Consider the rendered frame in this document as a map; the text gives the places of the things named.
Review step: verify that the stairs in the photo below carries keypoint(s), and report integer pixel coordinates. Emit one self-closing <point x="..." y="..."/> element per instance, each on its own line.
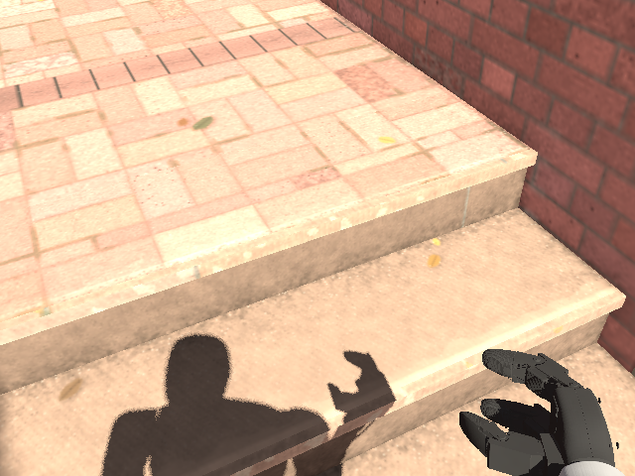
<point x="197" y="403"/>

